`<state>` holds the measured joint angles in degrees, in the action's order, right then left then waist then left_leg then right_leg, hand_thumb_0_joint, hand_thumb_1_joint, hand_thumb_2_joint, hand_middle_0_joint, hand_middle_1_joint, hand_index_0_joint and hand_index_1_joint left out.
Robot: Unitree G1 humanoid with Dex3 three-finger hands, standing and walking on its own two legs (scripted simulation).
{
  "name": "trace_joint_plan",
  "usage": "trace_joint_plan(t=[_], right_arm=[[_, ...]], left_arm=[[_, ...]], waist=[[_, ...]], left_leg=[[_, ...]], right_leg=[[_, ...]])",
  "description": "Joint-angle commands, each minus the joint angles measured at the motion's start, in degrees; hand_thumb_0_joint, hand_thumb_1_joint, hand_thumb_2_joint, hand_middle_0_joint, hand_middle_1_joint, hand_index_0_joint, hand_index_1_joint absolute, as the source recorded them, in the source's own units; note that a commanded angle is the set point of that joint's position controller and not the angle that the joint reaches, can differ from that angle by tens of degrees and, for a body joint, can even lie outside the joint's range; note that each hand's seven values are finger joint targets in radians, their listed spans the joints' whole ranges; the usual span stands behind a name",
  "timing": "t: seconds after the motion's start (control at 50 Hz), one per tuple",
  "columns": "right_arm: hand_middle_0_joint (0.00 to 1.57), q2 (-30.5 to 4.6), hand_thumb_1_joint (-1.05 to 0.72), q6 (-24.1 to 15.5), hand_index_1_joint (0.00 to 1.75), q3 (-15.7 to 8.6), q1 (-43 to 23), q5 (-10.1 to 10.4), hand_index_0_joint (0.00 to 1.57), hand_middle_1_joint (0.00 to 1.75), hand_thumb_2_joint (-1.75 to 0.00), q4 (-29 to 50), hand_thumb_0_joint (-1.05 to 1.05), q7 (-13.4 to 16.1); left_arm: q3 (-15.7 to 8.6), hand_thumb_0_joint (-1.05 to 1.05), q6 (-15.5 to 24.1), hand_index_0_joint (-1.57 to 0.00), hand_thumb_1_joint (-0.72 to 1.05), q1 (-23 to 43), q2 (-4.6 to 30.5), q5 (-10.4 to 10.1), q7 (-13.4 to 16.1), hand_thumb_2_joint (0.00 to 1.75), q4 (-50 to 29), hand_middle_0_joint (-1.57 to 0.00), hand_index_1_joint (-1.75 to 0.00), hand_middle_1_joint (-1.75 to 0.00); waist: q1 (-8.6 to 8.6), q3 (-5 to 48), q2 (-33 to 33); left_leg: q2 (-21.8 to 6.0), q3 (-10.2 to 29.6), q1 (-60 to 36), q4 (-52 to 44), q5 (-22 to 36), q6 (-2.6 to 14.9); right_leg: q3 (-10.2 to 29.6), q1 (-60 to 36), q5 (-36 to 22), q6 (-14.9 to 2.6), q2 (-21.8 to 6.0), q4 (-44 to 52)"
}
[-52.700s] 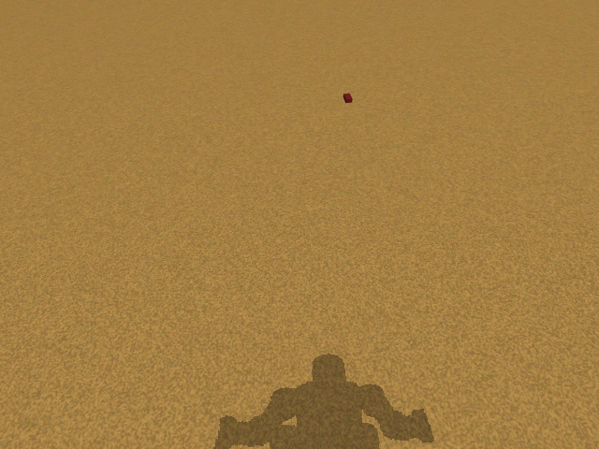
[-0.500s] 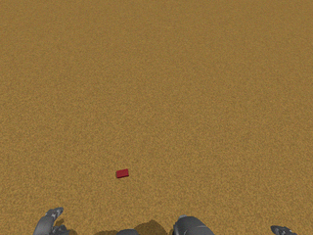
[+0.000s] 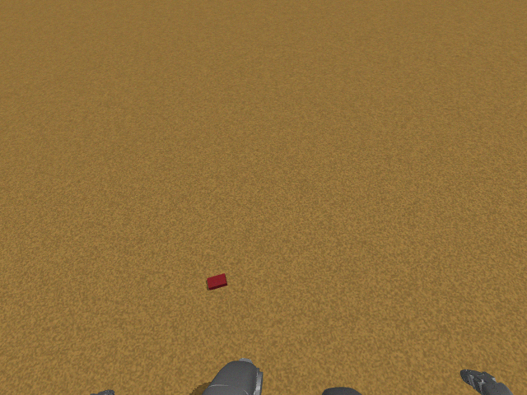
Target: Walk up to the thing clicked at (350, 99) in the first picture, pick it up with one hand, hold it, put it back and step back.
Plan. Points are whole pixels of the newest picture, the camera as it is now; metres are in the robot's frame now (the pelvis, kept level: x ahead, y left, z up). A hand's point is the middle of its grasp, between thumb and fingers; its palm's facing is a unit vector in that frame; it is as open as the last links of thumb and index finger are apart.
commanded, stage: step back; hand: left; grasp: from above
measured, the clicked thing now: (217, 281) +0.58 +0.25 -0.75
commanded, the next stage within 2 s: none
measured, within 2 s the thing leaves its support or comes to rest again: neither
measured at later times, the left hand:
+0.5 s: hand out of the picture -0.06 +0.27 -0.15, palm faces +0.03 -0.93 -0.37, open 7.4 cm
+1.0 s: hand out of the picture -0.22 +0.25 -0.15, palm faces +0.08 -0.91 -0.40, open 7.4 cm
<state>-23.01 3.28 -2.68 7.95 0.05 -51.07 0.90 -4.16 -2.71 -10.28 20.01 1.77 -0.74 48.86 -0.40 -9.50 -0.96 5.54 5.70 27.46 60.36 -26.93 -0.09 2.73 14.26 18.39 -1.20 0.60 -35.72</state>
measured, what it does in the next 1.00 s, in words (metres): walks backwards: left foot, then right foot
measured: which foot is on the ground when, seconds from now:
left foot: up 0.00-0.20, down 0.22-0.64, up 0.66-0.90, down 0.92-1.00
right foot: down 0.00-0.24, up 0.26-0.58, down 0.60-0.94, up 0.96-1.00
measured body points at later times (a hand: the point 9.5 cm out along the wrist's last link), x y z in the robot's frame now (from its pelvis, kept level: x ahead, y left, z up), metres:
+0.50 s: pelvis -0.15 +0.00 +0.00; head -0.09 +0.03 +0.44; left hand -0.06 +0.32 -0.13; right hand -0.02 -0.31 -0.10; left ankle -0.09 +0.12 -0.73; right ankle -0.18 -0.16 -0.66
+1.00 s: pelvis -0.33 -0.04 -0.01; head -0.28 -0.02 +0.43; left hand -0.23 +0.29 -0.12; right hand -0.24 -0.34 -0.13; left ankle -0.32 +0.08 -0.73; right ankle -0.25 -0.16 -0.70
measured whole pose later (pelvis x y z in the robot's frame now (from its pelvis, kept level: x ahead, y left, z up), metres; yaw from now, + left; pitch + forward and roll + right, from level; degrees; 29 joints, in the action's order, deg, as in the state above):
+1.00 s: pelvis -0.33 -0.04 -0.01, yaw +6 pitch -4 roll +0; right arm -21.4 2.6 -2.2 11.5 -1.8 -50.9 -0.1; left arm -4.3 -4.0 -5.6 23.0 1.3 0.9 45.3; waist -0.1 -11.4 2.2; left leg 2.1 1.1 16.5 39.0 -18.9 1.4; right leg 3.5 26.6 27.2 -0.1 0.2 -51.7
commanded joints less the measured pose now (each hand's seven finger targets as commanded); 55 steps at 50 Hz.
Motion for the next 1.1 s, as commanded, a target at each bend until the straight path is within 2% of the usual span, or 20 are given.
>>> trace_joint_plan(t=[0.0,0.12,0.18,0.2,0.22,0.24,0.3,0.46,0.56,0.58,0.6,0.62,0.7,0.82,0.88,0.9,0.92,0.94,1.0,1.08], right_arm=[[0.20,-10.8,-0.90,-2.2,0.30,-2.5,4.5,0.3,0.20,0.30,-0.90,2.8,0.00,1.0],[0.20,-9.2,-0.90,-2.6,0.30,-2.3,4.5,-0.6,0.20,0.30,-0.90,4.4,0.00,0.8],[0.20,-10.3,-0.90,-3.3,0.30,-3.7,8.4,-1.6,0.20,0.30,-0.90,2.3,0.00,0.4],[0.20,-14.4,-0.90,-3.6,0.30,-4.7,7.3,-2.6,0.20,0.30,-0.90,3.2,0.00,0.4],[0.20,-21.2,-0.90,-3.3,0.30,-5.7,3.7,-2.2,0.20,0.30,-0.90,4.7,0.00,-0.3],[0.20,-20.6,-0.90,-3.7,0.30,-5.9,3.4,-2.5,0.20,0.30,-0.90,4.7,0.00,0.0],[0.20,-13.9,-0.90,-3.9,0.30,-3.6,-1.9,-1.9,0.20,0.30,-0.90,5.5,0.00,0.9],[0.20,-14.3,-0.90,-3.3,0.30,-4.3,1.3,-1.8,0.20,0.30,-0.90,7.7,0.00,1.3],[0.20,-15.5,-0.90,-1.7,0.30,-4.4,-2.4,-1.2,0.20,0.30,-0.90,8.9,0.00,0.5],[0.20,-13.4,-0.90,-1.4,0.30,-3.9,-2.4,-0.9,0.20,0.30,-0.90,9.0,0.00,0.4],[0.20,-9.4,-0.90,-1.4,0.30,-3.0,-1.4,-0.4,0.20,0.30,-0.90,9.9,0.00,0.4],[0.20,-10.3,-0.90,-1.2,0.30,-3.5,-3.9,-0.4,0.20,0.30,-0.90,10.1,0.00,1.5],[0.20,-11.1,-0.90,-1.6,0.30,-3.5,2.9,0.3,0.20,0.30,-0.90,6.3,0.00,1.1],[0.20,-9.2,-0.90,-2.1,0.30,-2.8,2.7,-1.2,0.20,0.30,-0.90,7.0,0.00,0.8],[0.20,-9.3,-0.90,-2.8,0.30,-3.5,8.2,-1.5,0.20,0.30,-0.90,3.7,0.00,0.7],[0.20,-12.8,-0.90,-2.9,0.30,-4.6,7.7,-2.3,0.20,0.30,-0.90,3.8,0.00,0.8],[0.20,-19.8,-0.90,-2.6,0.30,-5.6,4.1,-1.9,0.20,0.30,-0.90,4.9,0.00,0.1],[0.20,-22.3,-0.90,-2.8,0.30,-6.2,3.1,-2.3,0.20,0.30,-0.90,5.8,0.00,-0.1],[0.20,-14.9,-0.90,-3.2,0.30,-3.5,-3.1,-2.5,0.20,0.30,-0.90,6.0,0.00,0.9],[0.20,-12.4,-0.90,-2.6,0.30,-3.5,-0.9,-2.4,0.20,0.30,-0.90,6.5,0.00,0.7]], left_arm=[[-4.1,0.00,2.0,-0.20,0.90,6.3,14.3,0.2,1.9,0.90,-8.4,-0.20,-0.30,-0.30],[-3.9,0.00,1.1,-0.20,0.90,1.2,15.1,0.0,2.4,0.90,-8.9,-0.20,-0.30,-0.30],[-2.8,0.00,0.1,-0.20,0.90,2.5,14.2,-0.8,1.7,0.90,-9.8,-0.20,-0.30,-0.30],[-2.5,0.00,-0.1,-0.20,0.90,0.7,12.0,-1.0,1.5,0.90,-10.2,-0.20,-0.30,-0.30],[-3.2,0.00,0.2,-0.20,0.90,4.8,13.1,-1.3,2.1,0.90,-11.0,-0.20,-0.30,-0.30],[-3.9,0.00,0.2,-0.20,0.90,8.2,14.1,-0.1,2.6,0.90,-10.4,-0.20,-0.30,-0.30],[-3.8,0.00,-0.1,-0.20,0.90,1.3,12.6,-1.7,2.4,0.90,-7.2,-0.20,-0.30,-0.30],[-4.0,0.00,0.4,-0.20,0.90,-0.1,12.4,-0.9,1.6,0.90,-7.3,-0.20,-0.30,-0.30],[-4.1,0.00,1.2,-0.20,0.90,-9.6,11.8,-0.4,0.9,0.90,-1.8,-0.20,-0.30,-0.30],[-4.5,0.00,1.5,-0.20,0.90,-9.7,13.9,0.4,1.0,0.90,-1.7,-0.20,-0.30,-0.30],[-5.9,0.00,1.8,-0.20,0.90,-8.3,19.2,1.0,0.9,0.90,-2.9,-0.20,-0.30,-0.30],[-6.9,0.00,1.6,-0.20,0.90,-2.6,25.0,1.0,1.1,0.90,-5.7,-0.20,-0.30,-0.30],[-4.8,0.00,2.1,-0.20,0.90,8.3,17.0,0.9,2.1,0.90,-8.4,-0.20,-0.30,-0.30],[-4.2,0.00,1.3,-0.20,0.90,1.9,16.7,0.7,3.0,0.90,-8.2,-0.20,-0.30,-0.30],[-3.3,0.00,0.2,-0.20,0.90,2.5,15.6,-0.6,2.4,0.90,-8.6,-0.20,-0.30,-0.30],[-2.3,0.00,-0.1,-0.20,0.90,0.7,13.4,-0.7,2.2,0.90,-8.9,-0.20,-0.30,-0.30],[-2.0,0.00,0.1,-0.20,0.90,3.1,12.1,-1.2,2.3,0.90,-10.0,-0.20,-0.30,-0.30],[-3.6,0.00,0.0,-0.20,0.90,7.0,14.7,-0.5,3.0,0.90,-9.7,-0.20,-0.30,-0.30],[-3.4,0.00,-0.6,-0.20,0.90,0.5,13.5,-1.8,2.7,0.90,-5.6,-0.20,-0.30,-0.30],[-3.2,0.00,0.0,-0.20,0.90,-0.2,12.6,-0.7,1.9,0.90,-5.2,-0.20,-0.30,-0.30]], waist=[[0.76,8.3,8.4],[-1.30,12.0,12.6],[1.25,12.1,6.8],[0.46,12.7,-3.0],[2.66,10.0,-15.2],[4.60,7.9,-11.8],[-1.23,8.8,-4.8],[1.80,11.3,-9.4],[-1.63,16.2,-11.1],[-1.77,14.7,-5.9],[-1.15,11.8,9.5],[-3.95,9.3,18.9],[2.41,5.9,9.7],[-1.55,9.9,12.9],[0.56,13.2,9.4],[-0.08,13.4,2.3],[0.29,11.6,-12.8],[3.73,10.1,-13.1],[-2.32,9.7,-4.5],[-0.20,9.8,-8.3]], left_leg=[[1.8,1.7,-1.5,7.5,-0.5,-0.91],[-4.3,-2.5,-5.2,-21.2,-1.6,-0.02],[-5.5,-3.0,-18.0,-38.8,17.7,1.53],[-16.2,11.4,-22.2,-41.0,21.3,4.78],[-27.0,23.1,-13.5,-42.9,30.5,13.81],[-29.8,27.5,-8.2,-43.5,30.8,18.16],[-20.1,8.8,-14.8,-36.8,40.0,11.79],[-22.2,8.3,-21.3,-33.1,39.4,15.27],[-17.8,5.2,-12.8,-29.1,25.7,9.12],[-14.3,4.1,-5.3,-25.5,16.9,5.87],[-3.8,0.6,7.0,-13.9,1.1,1.60],[-0.4,1.1,2.3,1.2,-8.7,-0.12],[0.7,3.0,-1.8,11.0,0.6,-0.28],[-4.4,-2.3,-3.3,-15.6,-3.6,-0.16],[-3.7,-6.4,-13.8,-38.7,14.1,0.95],[-11.3,5.6,-19.4,-39.2,18.3,3.34],[-24.5,21.9,-16.2,-41.9,22.6,11.48],[-29.5,28.6,-6.3,-44.1,24.7,18.17],[-20.8,10.7,-8.5,-37.8,32.8,13.14],[-19.6,8.5,-16.7,-35.7,31.0,13.88]], right_leg=[[9.1,-0.9,-23.3,-10.54,-12.2,12.2],[10.8,-12.0,-30.6,-10.44,-14.5,6.0],[7.5,-1.4,-19.6,-5.30,-10.4,0.9],[4.3,7.6,-6.1,-2.23,-4.6,-5.5],[-0.5,10.8,16.6,0.41,4.4,-17.7],[7.0,9.6,19.2,0.46,4.1,-28.4],[9.3,14.2,11.0,-0.27,5.7,-37.4],[3.7,10.6,12.2,2.93,1.6,-20.2],[-3.4,-6.5,-2.2,-0.24,1.0,9.4],[2.7,-8.6,-2.6,-1.51,-1.7,10.7],[20.8,-9.0,-0.2,-5.51,-13.6,14.7],[31.4,7.2,-2.5,-16.02,-25.3,19.5],[10.4,9.7,-14.8,-10.15,-14.0,11.9],[10.4,-6.6,-25.8,-9.80,-15.8,6.2],[7.3,-5.2,-23.5,-6.44,-12.4,-1.9],[5.6,5.2,-12.8,-3.05,-8.5,-6.3],[-3.6,13.3,9.6,0.01,2.0,-15.0],[3.8,9.6,20.0,0.77,2.6,-28.1],[8.6,11.2,12.0,-0.33,4.7,-39.3],[4.2,12.1,12.5,2.40,2.9,-27.7]])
